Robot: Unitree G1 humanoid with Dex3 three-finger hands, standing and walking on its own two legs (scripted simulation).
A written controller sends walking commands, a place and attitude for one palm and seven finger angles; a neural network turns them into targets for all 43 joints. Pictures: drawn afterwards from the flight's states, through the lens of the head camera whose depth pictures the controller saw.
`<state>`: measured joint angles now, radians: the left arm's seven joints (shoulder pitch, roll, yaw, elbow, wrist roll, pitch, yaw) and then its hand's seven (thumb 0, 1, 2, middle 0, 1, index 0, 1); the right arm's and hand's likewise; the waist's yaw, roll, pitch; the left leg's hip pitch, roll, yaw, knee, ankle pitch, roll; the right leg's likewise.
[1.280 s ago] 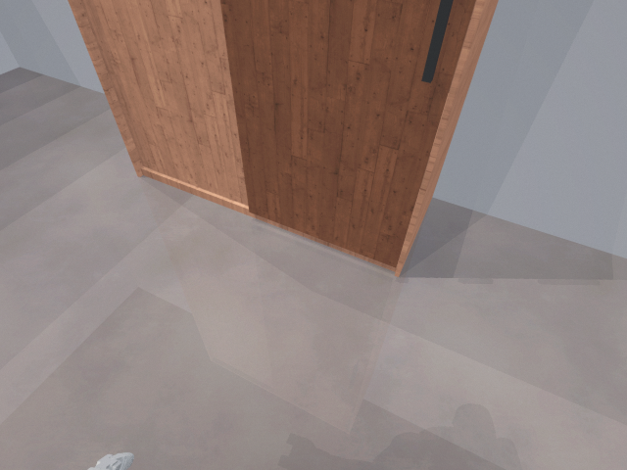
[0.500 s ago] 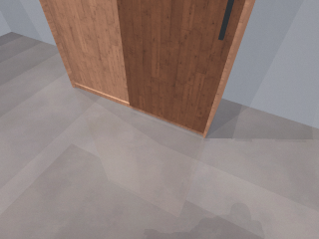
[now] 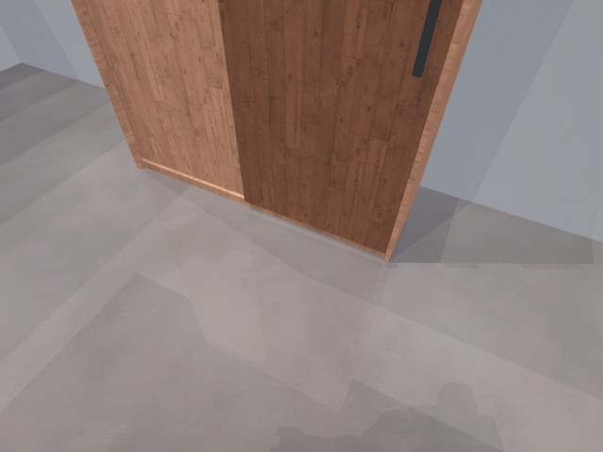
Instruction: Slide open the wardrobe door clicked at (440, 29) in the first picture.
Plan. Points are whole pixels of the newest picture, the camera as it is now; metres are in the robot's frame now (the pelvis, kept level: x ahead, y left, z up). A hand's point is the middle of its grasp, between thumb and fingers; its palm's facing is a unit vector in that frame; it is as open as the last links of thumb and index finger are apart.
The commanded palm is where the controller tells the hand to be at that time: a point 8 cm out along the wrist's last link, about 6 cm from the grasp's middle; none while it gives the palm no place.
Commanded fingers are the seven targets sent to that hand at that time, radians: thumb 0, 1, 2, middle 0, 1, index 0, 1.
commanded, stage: look at it before walking up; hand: right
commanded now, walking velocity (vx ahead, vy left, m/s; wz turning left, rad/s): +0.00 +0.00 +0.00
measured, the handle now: (434, 10) +1.00 -0.25 +0.20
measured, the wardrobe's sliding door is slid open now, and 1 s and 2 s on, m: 0.00 0.00 0.00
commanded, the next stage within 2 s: walk to a spot facing it in 0.16 s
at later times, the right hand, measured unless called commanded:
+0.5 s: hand out of the picture +0.05 -0.22 -0.17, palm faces -0.06 +0.97 -0.26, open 7.4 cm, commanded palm none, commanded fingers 0.00 -0.90 -0.90 0.20 0.30 0.20 0.30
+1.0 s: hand out of the picture +0.17 -0.13 -0.17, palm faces -0.22 +0.96 -0.19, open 7.4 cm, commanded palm none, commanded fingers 0.00 -0.90 -0.90 0.20 0.30 0.20 0.30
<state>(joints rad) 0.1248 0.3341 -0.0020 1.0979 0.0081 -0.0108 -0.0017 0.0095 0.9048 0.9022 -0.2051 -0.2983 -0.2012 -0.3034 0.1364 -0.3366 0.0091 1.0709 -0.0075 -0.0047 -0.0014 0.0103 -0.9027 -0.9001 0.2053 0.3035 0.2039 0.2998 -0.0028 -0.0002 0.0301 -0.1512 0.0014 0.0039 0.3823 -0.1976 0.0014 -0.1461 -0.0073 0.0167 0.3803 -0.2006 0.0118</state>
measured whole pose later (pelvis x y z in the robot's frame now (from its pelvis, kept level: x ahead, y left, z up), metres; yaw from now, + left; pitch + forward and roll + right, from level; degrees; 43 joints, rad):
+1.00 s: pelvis +0.16 +0.05 +0.00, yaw +19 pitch +1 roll +1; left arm 0.13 0.20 0.06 0.94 0.02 -0.01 -0.02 0.01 0.91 0.90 -0.20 -0.30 -0.20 -0.30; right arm 0.43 -0.15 -0.03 1.03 -0.02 -0.06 0.00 0.01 -0.90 -0.90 0.21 0.30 0.20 0.30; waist -0.04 -0.02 0.02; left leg -0.06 -0.07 -0.06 0.34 -0.29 0.05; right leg -0.64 -0.13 -0.04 0.99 -0.17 0.07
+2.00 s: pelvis +0.41 +0.09 -0.01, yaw +54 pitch +1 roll +0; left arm 0.15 0.19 0.06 0.90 0.02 0.04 0.01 0.01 0.91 0.90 -0.20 -0.30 -0.20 -0.30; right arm 0.18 -0.19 -0.06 0.91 -0.02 0.03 -0.01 0.01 -0.90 -0.90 0.21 0.30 0.20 0.30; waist 0.01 -0.02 0.08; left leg -0.32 -0.04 0.00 0.54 -0.23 0.05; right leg -0.50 -0.13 -0.03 1.06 -0.38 0.10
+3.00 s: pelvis +0.40 +0.07 +0.00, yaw +89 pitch +1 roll -2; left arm 0.19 0.24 0.07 0.92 0.03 0.06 0.01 0.01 0.91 0.90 -0.20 -0.30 -0.20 -0.30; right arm 0.18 -0.18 -0.05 0.89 0.00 0.02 0.00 0.01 -0.90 -0.90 0.20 0.30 0.20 0.30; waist 0.01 -0.04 0.06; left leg -0.26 -0.06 -0.04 0.46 -0.22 0.07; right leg -0.50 -0.12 -0.01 1.07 -0.33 0.11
